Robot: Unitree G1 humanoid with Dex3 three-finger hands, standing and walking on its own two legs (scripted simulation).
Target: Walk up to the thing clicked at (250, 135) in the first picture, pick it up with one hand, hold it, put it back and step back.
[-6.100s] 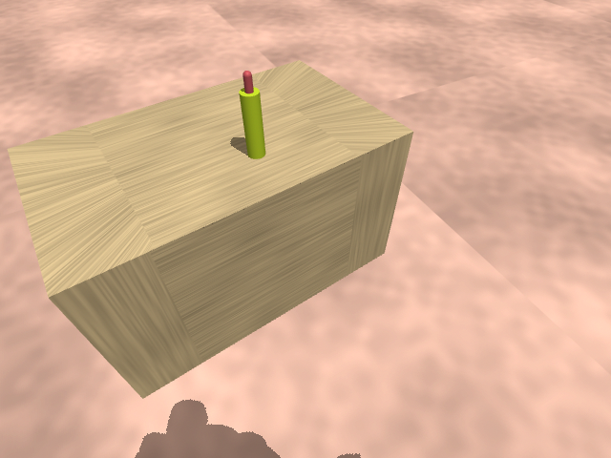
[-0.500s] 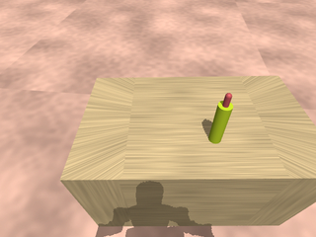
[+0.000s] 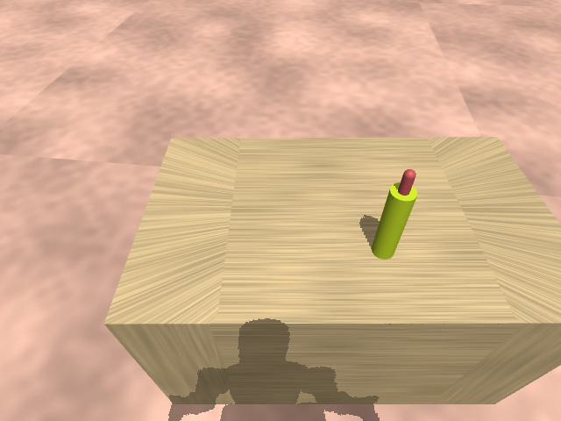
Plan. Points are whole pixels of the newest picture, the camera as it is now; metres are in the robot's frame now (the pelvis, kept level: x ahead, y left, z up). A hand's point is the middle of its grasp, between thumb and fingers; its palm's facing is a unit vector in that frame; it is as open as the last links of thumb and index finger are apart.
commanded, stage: stand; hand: right
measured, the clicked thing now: (395, 215) +0.54 -0.23 -0.06
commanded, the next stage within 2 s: rise first in 1.02 s
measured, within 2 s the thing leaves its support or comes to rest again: neither
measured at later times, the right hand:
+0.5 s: hand out of the picture +0.07 -0.25 -0.16, palm faces -0.01 +0.94 -0.33, open 7.4 cm
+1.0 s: hand out of the picture +0.05 -0.25 -0.16, palm faces -0.02 +0.94 -0.33, open 7.4 cm
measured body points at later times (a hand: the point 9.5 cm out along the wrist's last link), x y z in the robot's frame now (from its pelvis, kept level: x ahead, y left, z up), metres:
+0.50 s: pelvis -0.01 +0.00 +0.00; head +0.00 +0.00 +0.45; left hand +0.07 +0.31 -0.13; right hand +0.07 -0.30 -0.13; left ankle -0.03 +0.13 -0.75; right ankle +0.01 -0.13 -0.75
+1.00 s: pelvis -0.01 +0.00 +0.00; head +0.00 +0.00 +0.45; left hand +0.06 +0.30 -0.13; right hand +0.05 -0.30 -0.14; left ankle -0.03 +0.13 -0.75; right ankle +0.01 -0.13 -0.75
